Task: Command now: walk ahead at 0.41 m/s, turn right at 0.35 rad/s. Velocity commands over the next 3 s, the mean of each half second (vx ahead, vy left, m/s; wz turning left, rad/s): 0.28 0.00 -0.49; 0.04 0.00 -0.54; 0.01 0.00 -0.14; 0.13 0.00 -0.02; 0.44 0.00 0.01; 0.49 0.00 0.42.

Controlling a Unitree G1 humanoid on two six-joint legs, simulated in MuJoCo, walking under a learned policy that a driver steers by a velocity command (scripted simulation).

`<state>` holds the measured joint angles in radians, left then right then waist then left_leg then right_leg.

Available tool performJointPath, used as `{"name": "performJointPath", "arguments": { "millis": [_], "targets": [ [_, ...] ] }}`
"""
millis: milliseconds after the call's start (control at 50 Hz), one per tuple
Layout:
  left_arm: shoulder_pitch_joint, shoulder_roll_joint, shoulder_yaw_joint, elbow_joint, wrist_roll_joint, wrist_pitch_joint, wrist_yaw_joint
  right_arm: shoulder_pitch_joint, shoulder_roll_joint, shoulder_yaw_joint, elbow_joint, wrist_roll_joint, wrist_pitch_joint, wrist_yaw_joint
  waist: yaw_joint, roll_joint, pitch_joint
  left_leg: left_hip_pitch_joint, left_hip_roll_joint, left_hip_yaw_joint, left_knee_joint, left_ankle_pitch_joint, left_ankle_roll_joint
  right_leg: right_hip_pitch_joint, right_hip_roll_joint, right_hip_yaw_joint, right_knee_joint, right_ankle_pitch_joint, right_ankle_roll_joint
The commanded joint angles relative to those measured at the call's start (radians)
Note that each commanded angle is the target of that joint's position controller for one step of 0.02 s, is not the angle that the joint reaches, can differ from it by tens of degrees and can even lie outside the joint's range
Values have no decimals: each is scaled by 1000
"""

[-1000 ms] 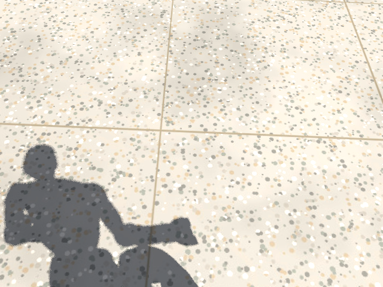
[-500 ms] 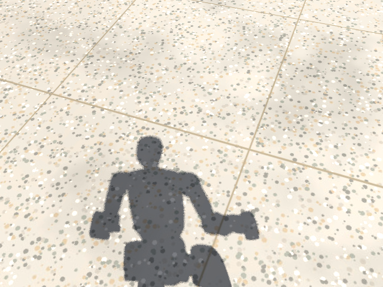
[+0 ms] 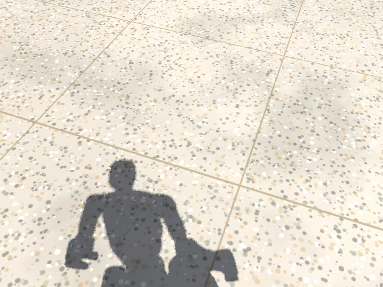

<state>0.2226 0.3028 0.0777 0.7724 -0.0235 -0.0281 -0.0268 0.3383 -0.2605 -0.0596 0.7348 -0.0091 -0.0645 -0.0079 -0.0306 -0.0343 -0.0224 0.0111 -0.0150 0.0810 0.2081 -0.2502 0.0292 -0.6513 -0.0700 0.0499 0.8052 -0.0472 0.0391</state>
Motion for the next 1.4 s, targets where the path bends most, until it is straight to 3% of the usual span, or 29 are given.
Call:
{"name": "performJointPath", "arguments": {
  "millis": [20, 120, 180, 200, 220, 240, 260, 280, 320, 360, 460, 580, 660, 680, 700, 720, 740, 780, 840, 1000, 1060, 1080, 1100, 1120, 1140, 1200, 1280, 1340, 1400],
  "targets": [
    [-162, 44, -4, -120, 1, -21, -13, -8, -173, -53, -35, 9, -16, -2, -44, 110, 132, 0, 305, -85, -113, 99, 156, -126, -21, -6, -75, 20, -16],
    [-202, 46, -12, -175, -1, -27, -39, 4, -204, -68, -1, 29, 0, -1, -43, 114, 142, 48, 318, -4, -24, 264, 121, -39, 2, -89, -169, -103, -93],
    [80, 151, 48, -124, 7, -23, -26, -24, -214, -63, -10, 30, 19, -15, 120, 104, -63, -42, 227, 110, 444, 846, 36, 427, 150, -178, -244, -77, -166],
    [223, 239, 77, -107, 5, -15, -5, -7, -171, -43, -35, 7, 11, -19, 174, -14, -177, -295, 176, 108, 762, 542, -30, 743, 17, 41, -248, 82, -229],
    [178, 345, 82, -135, 17, -21, -1, 93, -43, 1, -88, -25, -13, -8, 52, -283, -319, -657, -44, -5, 1129, -385, -105, 998, -280, 636, -367, 98, -439],
    [195, 250, 57, -165, 16, -25, -4, 0, -152, -18, -67, 9, -36, 1, 144, -122, -407, -697, -13, -197, 1225, -388, -92, 1012, -290, 674, -430, 162, -435],
    [150, 204, 43, -158, 17, -29, -4, -76, -181, -25, -95, 38, -44, 5, 136, -86, -271, -759, 25, -182, 1213, -312, -73, 918, -256, 503, -419, 270, -395],
    [100, 178, 36, -160, 5, -29, -2, -94, -171, -19, -93, 23, -45, -4, 100, 7, -176, -749, 72, -167, 1138, -235, -64, 781, -203, 385, -410, 333, -356],
    [3, 148, 24, -187, 19, -18, 9, -96, -185, -30, -90, 1, -24, -16, 34, 6, -90, -632, 109, -165, 1045, -155, -67, 538, -146, 275, -454, 411, -329],
    [-37, 158, 27, -190, 31, -19, 14, -50, -157, -25, -74, -4, 3, -20, -4, -12, -80, -568, 92, -149, 988, -121, -88, 429, -122, 230, -484, 493, -337],
    [-37, 175, 32, -167, 9, 5, 43, -121, -119, -10, -89, -13, 23, -30, 8, -34, -99, -574, 47, -152, 735, 40, -132, 414, -63, 186, -449, 472, -293],
    [-19, 180, 35, -163, 6, 48, 59, -262, -129, -11, -126, 4, 23, -12, 56, -76, -80, -542, -6, -188, 493, 71, -127, 464, -58, 317, -389, 245, -252],
    [-65, 163, 29, -185, -1, 58, 60, -222, -151, -29, -122, 8, 1, -3, 15, -118, -70, -407, -25, -187, 254, 97, -80, 502, -24, 416, -296, 206, -208],
    [-77, 145, 24, -196, -1, 58, 61, -191, -169, -36, -116, 3, -7, -6, -3, -105, -79, -288, 25, -204, 157, 253, -52, 457, 15, 404, -248, 133, -170],
    [-35, 92, 8, -207, 17, 54, 59, -164, -237, -51, -126, -13, -5, -16, 21, 44, -149, -110, 229, -359, 170, 502, 28, 357, 89, 307, -76, -126, -116],
    [42, 82, 6, -219, 12, 50, 60, -153, -265, -57, -105, -40, 13, -17, 74, 315, -143, 5, 409, -614, 176, 760, 221, 122, 238, 147, 107, -639, -48],
    [84, 172, 27, -194, 23, 46, 56, -129, -202, -47, -111, -18, 18, -16, 52, 275, -167, 13, 464, -669, 182, 738, 283, 67, 170, 127, 317, -673, 2],
    [45, 198, 47, -161, 1, 68, 57, -184, -139, -29, -129, -9, 28, -20, 46, 138, -109, -50, 338, -434, 205, 620, 205, 41, 122, 100, 438, -539, 44],
    [3, 124, 30, -183, -6, 90, 53, -223, -150, -30, -126, -8, 48, -29, 43, 166, -53, -145, 253, -272, 154, 515, 173, 73, 96, 26, 371, -422, 65],
    [-38, 85, 8, -209, 13, 84, 35, -218, -200, -46, -92, 13, 68, -15, 8, 230, -99, -151, 292, -211, 153, 439, 205, 306, 72, -50, -60, -355, 24],
    [27, 79, 11, -175, 20, 81, 24, -214, -179, -33, -66, 36, 70, -10, 51, 199, -72, -242, 251, -176, 218, 267, 129, 496, 103, -87, -386, -134, -42],
    [32, 108, 14, -181, 28, 80, 28, -162, -139, -18, -44, 25, 65, -5, 40, 115, -77, -331, 206, -135, 285, 127, 46, 606, 33, 17, -442, -25, -76],
    [22, 192, 25, -207, 36, 82, 44, -128, -65, 8, -60, -30, 56, 8, -9, -177, -102, -481, 92, -18, 499, -220, -65, 693, -212, 292, -442, 252, -163],
    [4, 161, 13, -208, 65, 65, 35, -219, -113, -8, -86, -14, 59, -8, 55, -213, -68, -489, 70, -89, 601, -374, -91, 498, -294, 363, -492, 165, -311],
    [-33, 133, 4, -205, 69, 46, 29, -235, -163, -24, -78, 6, 67, -17, 50, -154, -19, -481, 81, -114, 691, -345, -98, 457, -245, 322, -514, 79, -316],
    [-103, 98, -8, -177, 43, 17, 31, -169, -154, -36, -23, 0, 87, -29, 17, -124, 3, -476, 87, -137, 743, -218, -120, 462, -153, 204, -488, 145, -245],
    [-100, 63, -18, -145, 38, 21, 37, -170, -91, -14, -8, 12, 80, -22, 27, -107, -31, -377, 79, -112, 579, -169, -132, 503, -109, 136, -438, 263, -242],
    [-91, 66, -18, -119, 34, 31, 38, -172, -94, -9, 0, 17, 78, -19, 37, -99, -41, -304, 67, -99, 397, -123, -126, 525, -123, 179, -419, 230, -255],
    [-55, 42, -27, -83, 31, 21, 34, -125, -139, -9, 22, -8, 71, -18, 23, -12, -43, -95, 114, -160, 169, 301, -78, 439, -61, 157, -408, 32, -157]
  ]
}}
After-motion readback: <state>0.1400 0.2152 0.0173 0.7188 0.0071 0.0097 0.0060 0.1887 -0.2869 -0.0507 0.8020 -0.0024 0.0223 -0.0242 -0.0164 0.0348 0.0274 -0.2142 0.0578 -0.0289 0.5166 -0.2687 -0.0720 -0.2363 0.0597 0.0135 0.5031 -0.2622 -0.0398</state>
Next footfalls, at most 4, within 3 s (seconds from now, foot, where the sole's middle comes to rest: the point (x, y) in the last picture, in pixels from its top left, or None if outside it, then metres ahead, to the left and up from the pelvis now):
0.18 right None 0.24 -0.17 -0.78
0.70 left None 0.42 -0.02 -0.78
1.08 right None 0.25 -0.22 -0.78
1.40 left None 0.38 -0.02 -0.78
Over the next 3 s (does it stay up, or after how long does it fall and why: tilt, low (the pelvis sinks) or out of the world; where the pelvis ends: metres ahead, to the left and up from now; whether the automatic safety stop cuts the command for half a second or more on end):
stays up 0.76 -0.38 -0.03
